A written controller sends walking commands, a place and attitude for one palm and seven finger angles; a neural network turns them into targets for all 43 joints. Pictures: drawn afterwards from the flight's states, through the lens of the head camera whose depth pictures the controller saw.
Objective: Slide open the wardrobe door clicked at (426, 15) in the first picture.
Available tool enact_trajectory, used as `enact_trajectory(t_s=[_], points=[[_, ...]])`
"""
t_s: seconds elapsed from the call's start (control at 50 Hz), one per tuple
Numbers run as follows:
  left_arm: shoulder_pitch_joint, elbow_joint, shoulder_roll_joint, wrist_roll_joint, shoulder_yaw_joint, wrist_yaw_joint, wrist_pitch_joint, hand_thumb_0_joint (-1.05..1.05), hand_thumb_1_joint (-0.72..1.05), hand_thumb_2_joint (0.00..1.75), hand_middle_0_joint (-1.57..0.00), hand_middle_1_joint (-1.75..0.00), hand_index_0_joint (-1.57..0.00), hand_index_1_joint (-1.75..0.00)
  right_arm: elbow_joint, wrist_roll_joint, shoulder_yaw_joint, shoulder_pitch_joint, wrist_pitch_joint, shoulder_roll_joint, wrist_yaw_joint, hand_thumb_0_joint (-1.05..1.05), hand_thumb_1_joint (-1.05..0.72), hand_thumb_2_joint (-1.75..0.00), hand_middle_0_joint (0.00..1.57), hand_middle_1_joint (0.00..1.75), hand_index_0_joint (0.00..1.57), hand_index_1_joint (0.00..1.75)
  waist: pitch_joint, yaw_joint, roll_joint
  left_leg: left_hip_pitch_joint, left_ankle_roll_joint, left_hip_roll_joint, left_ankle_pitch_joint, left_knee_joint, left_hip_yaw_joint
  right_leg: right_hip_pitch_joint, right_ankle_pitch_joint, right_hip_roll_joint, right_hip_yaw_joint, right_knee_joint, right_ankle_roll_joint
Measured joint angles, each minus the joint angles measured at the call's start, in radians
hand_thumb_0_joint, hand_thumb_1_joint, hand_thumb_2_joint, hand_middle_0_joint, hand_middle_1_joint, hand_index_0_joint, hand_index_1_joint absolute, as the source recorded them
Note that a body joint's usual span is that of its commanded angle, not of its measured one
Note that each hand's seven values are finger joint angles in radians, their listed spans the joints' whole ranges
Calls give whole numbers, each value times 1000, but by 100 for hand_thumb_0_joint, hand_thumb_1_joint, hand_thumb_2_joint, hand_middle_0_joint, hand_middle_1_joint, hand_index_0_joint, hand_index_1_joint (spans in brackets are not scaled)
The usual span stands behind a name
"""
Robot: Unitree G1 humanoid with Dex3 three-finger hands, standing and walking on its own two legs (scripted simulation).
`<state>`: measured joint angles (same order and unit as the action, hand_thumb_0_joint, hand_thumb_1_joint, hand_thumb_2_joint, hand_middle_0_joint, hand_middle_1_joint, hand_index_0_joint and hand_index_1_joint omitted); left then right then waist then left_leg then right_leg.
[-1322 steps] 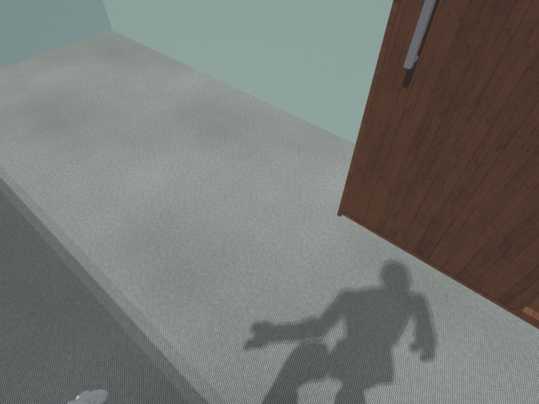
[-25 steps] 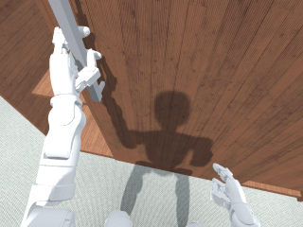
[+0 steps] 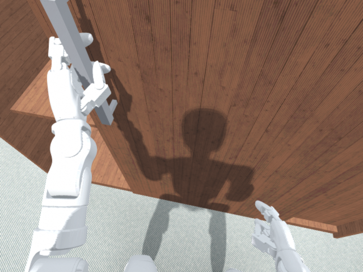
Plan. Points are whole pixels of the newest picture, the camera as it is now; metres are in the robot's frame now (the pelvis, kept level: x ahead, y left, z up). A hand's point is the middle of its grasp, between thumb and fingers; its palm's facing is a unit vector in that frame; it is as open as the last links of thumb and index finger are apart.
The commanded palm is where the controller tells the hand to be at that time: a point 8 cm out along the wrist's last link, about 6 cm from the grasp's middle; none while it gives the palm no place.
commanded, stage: step sideways, sliding the door along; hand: left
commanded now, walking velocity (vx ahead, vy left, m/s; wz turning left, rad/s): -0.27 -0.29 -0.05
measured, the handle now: (92, 68) +0.40 +0.26 +0.18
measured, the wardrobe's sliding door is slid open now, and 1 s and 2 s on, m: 0.46 0.46 0.46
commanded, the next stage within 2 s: stop walking and hold the door there in 0.22 s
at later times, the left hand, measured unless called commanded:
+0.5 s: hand (99, 86) +0.36 +0.23 +0.18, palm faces +0.54 -0.80 -0.27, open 7.1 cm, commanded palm +0.31 +0.25 +0.16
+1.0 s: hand (100, 86) +0.36 +0.23 +0.18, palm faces +0.51 -0.83 -0.21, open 6.8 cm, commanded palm +0.32 +0.25 +0.16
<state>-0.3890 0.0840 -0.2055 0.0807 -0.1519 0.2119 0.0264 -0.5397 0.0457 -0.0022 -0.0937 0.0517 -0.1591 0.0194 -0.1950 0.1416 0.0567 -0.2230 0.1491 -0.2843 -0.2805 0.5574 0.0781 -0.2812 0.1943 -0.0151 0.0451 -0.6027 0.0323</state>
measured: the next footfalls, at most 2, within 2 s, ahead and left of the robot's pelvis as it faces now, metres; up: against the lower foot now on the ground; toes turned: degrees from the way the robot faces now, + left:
left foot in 0.16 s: +0.02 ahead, +0.12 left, +0.00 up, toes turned +10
right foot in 0.48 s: +0.09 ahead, -0.23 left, +0.00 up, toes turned -7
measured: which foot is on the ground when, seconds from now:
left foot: down 0.00-0.02, up 0.04-0.14, down 0.16-0.48, up 0.50-0.68, down 0.70-1.00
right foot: down 0.00-0.18, up 0.20-0.46, down 0.48-0.70, up 0.72-0.94, down 0.96-1.00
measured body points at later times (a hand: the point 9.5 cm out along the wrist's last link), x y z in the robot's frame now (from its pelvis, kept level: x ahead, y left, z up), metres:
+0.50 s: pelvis +0.02 -0.08 -0.01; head +0.07 -0.07 +0.44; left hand +0.33 +0.27 +0.19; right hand +0.23 -0.29 -0.09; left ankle -0.01 +0.11 -0.72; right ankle +0.06 -0.23 -0.73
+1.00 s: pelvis +0.00 -0.06 +0.01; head -0.03 -0.06 +0.45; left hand +0.33 +0.27 +0.20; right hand +0.09 -0.33 -0.09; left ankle +0.05 +0.02 -0.73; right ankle -0.02 -0.19 -0.73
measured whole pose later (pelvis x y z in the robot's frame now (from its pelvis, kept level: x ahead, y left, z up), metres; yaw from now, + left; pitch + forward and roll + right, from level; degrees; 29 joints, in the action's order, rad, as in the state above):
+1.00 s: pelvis +0.00 -0.06 +0.01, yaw -11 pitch -1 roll -1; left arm -0.14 -0.26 -0.48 0.06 -0.47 0.20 -0.04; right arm -0.70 0.02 0.03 -0.25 0.07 -0.23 -0.08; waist 0.07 -0.01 0.02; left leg -0.26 -0.03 -0.06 -0.23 0.51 0.18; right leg -0.21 0.22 -0.01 0.03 -0.47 0.01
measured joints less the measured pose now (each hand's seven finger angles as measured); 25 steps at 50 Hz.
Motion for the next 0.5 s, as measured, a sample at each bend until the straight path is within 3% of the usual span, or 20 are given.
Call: enact_trajectory(t_s=[0.02,0.06,0.1,0.14,0.16,0.18,0.24,0.28,0.34,0.38,0.44,0.48,0.5], points=[[-8,-8,-14,3,-19,3,9,-1,78,86,-39,-140,-7,-126,0,4,7,5,5,4,-1,1,-90,-90,20,30,20,30,9,-3,-11,-23,-2,2,-12,36,-6,24,3,-5,3,45,5],[-7,-19,-21,9,-62,16,8,-1,78,87,-40,-140,-5,-126,-17,4,13,37,12,-11,-12,1,-90,-90,20,30,20,30,19,-26,2,-93,-48,20,-85,151,-45,7,82,-4,20,29,1],[13,-12,-21,17,-85,29,3,-1,77,86,-41,-140,-5,-127,-42,2,6,61,16,-32,-35,1,-90,-90,20,30,20,30,30,-45,-3,-144,-69,97,-204,259,-62,-23,98,-20,17,9,-5],[28,4,-15,16,-90,36,3,-1,77,86,-41,-140,-6,-128,-56,1,-5,65,14,-53,-57,1,-90,-90,20,30,20,30,35,-61,-14,-134,-82,155,-168,207,-25,-43,75,-33,15,-8,-10],[35,15,-11,13,-88,38,3,-1,77,85,-41,-140,-6,-128,-55,-1,-11,59,8,-66,-64,1,-90,-90,20,30,20,30,39,-65,-8,-106,-96,154,-5,132,1,-57,57,-27,20,-34,-10],[37,23,-14,12,-83,34,4,-1,78,85,-41,-140,-6,-127,-54,-3,-23,51,0,-71,-68,1,-90,-90,20,30,20,30,38,-64,-7,-83,-111,143,25,95,11,-77,42,-16,17,-78,0],[23,17,-16,-2,-76,12,-4,-1,78,84,-41,-140,-6,-125,-47,-10,-51,24,-27,-65,-40,1,-91,-90,20,30,20,30,19,-33,-25,-31,-107,112,-57,59,25,-141,235,20,-29,-282,8],[21,13,-14,-11,-83,5,-10,0,78,85,-39,-140,-7,-124,-42,-10,-53,7,-21,-61,-20,1,-91,-90,20,30,20,30,4,-17,-22,6,-90,85,-51,18,27,-159,246,29,-22,-339,7],[33,11,-22,-9,-102,3,-15,0,77,85,-37,-140,-9,-124,-28,-12,-47,-12,-7,-50,-4,1,-91,-90,20,30,20,30,-10,-4,-5,54,-67,43,-21,-42,31,-149,192,27,0,-299,6],[84,-23,-95,-7,-151,-34,-67,-3,74,85,-38,-140,-9,-125,-33,-16,-26,1,-9,-30,-7,1,-90,-90,20,30,20,30,3,-19,-5,79,-49,19,-9,-75,47,-138,163,29,5,-244,9],[155,-66,-211,2,-208,-54,-76,-7,68,84,-39,-140,-12,-127,-12,-7,-6,-9,2,-15,-17,1,-90,-90,20,30,20,30,30,-35,12,88,-19,-17,-25,-57,61,-70,67,32,31,-52,1],[171,-110,-276,-1,-240,-58,-67,-10,66,83,-41,-140,-12,-128,-6,0,8,-21,19,-14,-24,1,-90,-90,20,30,20,30,63,-52,-17,31,-32,-4,-66,65,60,-19,-115,0,24,67,-12],[179,-133,-287,-5,-263,-58,-71,-11,65,83,-41,-140,-12,-127,-16,-1,14,-10,25,-27,-30,1,-90,-90,20,30,20,30,75,-66,-15,-21,-48,16,-137,167,25,-28,-57,-8,23,48,-12]])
